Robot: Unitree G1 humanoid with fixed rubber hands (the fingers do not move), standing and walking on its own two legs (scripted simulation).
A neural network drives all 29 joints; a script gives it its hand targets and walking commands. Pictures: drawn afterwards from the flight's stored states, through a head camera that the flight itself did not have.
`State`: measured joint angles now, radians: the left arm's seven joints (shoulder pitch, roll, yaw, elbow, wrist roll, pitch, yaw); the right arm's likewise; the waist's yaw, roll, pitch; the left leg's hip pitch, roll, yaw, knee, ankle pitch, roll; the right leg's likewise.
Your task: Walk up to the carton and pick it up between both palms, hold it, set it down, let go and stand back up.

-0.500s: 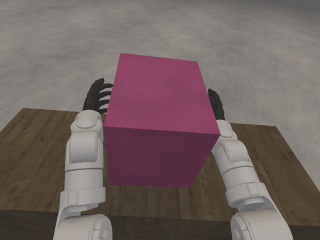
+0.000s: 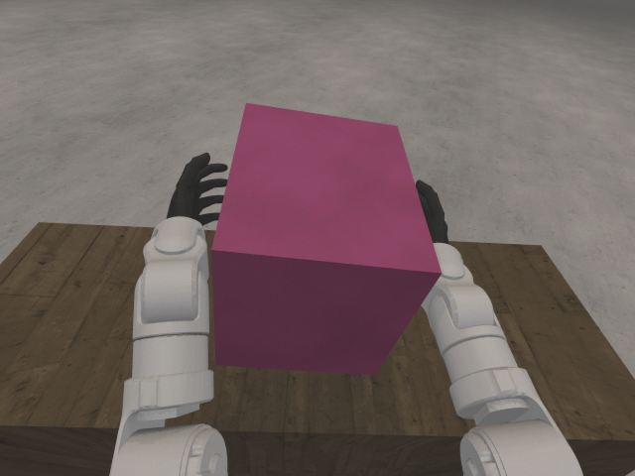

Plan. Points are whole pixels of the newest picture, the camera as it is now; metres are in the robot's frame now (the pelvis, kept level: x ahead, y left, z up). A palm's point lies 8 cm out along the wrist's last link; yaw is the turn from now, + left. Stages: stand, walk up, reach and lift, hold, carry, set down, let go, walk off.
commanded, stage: hold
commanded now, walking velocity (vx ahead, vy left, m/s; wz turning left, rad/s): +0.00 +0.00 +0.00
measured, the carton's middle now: (310, 240) +0.38 -0.01 +0.15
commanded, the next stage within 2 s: none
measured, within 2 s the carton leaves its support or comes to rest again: neither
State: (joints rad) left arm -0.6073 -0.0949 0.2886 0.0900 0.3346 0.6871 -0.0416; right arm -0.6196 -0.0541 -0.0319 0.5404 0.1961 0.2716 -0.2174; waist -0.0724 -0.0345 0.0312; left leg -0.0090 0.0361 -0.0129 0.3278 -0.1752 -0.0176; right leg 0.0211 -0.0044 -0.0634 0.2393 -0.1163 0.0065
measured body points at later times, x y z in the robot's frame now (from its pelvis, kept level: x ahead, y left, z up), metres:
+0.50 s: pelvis +0.00 +0.00 +0.00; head -0.04 +0.03 +0.45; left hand +0.37 +0.14 +0.20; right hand +0.37 -0.16 +0.16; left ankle +0.01 +0.13 -0.75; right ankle +0.02 -0.12 -0.75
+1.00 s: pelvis +0.00 +0.00 +0.00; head -0.04 +0.02 +0.45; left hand +0.37 +0.14 +0.20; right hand +0.37 -0.16 +0.17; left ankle +0.01 +0.13 -0.75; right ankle +0.02 -0.12 -0.75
